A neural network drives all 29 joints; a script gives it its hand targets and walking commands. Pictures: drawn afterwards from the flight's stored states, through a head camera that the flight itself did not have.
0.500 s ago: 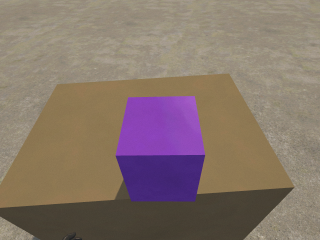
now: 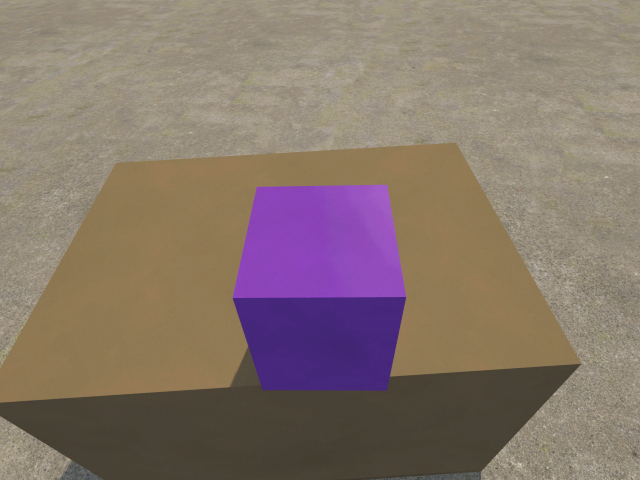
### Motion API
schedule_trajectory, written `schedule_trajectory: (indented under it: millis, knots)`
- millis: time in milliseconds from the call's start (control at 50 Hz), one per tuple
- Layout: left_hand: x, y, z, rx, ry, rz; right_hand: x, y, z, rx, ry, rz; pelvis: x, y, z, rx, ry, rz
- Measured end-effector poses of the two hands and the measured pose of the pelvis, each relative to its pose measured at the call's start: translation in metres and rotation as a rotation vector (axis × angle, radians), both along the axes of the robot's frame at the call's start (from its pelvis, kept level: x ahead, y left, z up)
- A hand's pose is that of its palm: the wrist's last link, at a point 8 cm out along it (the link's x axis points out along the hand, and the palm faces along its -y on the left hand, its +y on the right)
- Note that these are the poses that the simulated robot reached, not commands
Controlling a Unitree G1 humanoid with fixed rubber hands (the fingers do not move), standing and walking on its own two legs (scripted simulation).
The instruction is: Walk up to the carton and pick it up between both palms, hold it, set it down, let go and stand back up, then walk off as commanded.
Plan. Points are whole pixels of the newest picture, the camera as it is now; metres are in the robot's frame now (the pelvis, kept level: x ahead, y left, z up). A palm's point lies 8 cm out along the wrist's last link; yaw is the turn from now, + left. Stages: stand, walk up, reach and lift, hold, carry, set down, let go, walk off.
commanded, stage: stand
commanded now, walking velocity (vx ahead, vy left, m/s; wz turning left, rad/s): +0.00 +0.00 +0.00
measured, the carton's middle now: (323, 290) +0.41 +0.04 -0.01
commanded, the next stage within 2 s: walk off in 1.84 s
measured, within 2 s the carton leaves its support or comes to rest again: neither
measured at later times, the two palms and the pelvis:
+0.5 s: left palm out of the picture +0.07 +0.30 -0.11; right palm out of the picture +0.09 -0.30 -0.11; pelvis +0.00 +0.00 +0.00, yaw +0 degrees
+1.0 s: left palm out of the picture +0.11 +0.29 -0.10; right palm out of the picture +0.09 -0.31 -0.11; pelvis +0.02 -0.01 +0.00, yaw +0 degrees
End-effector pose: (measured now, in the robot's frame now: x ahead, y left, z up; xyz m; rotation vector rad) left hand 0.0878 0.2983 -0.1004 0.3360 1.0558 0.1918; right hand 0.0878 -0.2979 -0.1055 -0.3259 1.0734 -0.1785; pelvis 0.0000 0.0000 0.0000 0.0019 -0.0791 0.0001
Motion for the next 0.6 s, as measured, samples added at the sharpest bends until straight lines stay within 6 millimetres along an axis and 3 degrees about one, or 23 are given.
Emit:
schedule_trajectory:
  millis: [140,400,600]
  knots:
    - [-0.003,-0.001,-0.003,-0.007,0.019,0.006,-0.007,-0.002,0.000,-0.009,0.023,-0.014,-0.001,0.000,0.001,-0.001,0.004,-0.005]
    - [-0.020,0.005,-0.006,0.004,0.078,0.041,0.002,-0.004,0.001,-0.016,0.027,-0.010,0.003,0.000,0.002,0.000,0.013,-0.004]
    - [-0.013,0.002,-0.006,0.003,0.096,0.044,-0.003,-0.006,-0.003,-0.012,0.061,-0.022,0.008,-0.002,0.003,0.003,0.018,-0.008]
